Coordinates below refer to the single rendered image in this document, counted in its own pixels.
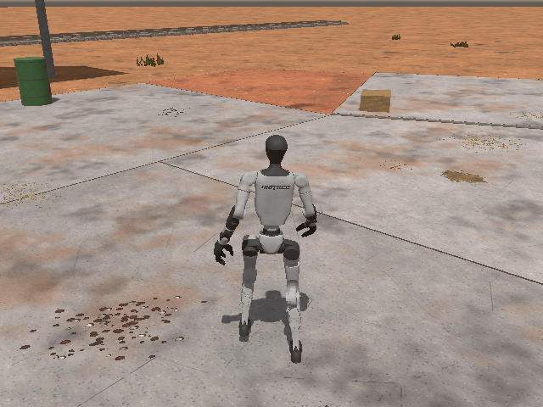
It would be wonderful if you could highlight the left robot forearm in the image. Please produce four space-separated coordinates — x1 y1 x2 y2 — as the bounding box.
218 205 239 245

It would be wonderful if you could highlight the right robot forearm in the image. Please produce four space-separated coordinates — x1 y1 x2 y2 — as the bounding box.
306 204 317 226

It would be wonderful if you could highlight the right robot thigh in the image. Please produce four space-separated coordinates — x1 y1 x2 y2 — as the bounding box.
283 239 300 307

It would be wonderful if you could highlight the right robot hand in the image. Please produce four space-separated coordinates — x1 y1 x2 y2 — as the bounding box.
296 221 316 237

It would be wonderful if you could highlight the left robot upper arm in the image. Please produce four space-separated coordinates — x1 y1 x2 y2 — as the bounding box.
233 171 258 220

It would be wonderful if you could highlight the right robot upper arm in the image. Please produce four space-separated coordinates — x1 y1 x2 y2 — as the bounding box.
292 172 315 217

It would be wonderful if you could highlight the robot thigh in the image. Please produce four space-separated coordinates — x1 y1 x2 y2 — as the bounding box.
242 235 260 283
283 239 300 307

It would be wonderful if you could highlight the left robot thigh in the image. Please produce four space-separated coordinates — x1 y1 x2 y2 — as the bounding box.
242 235 260 283

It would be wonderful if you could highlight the left robot hand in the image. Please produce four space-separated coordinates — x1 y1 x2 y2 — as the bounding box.
214 240 233 265

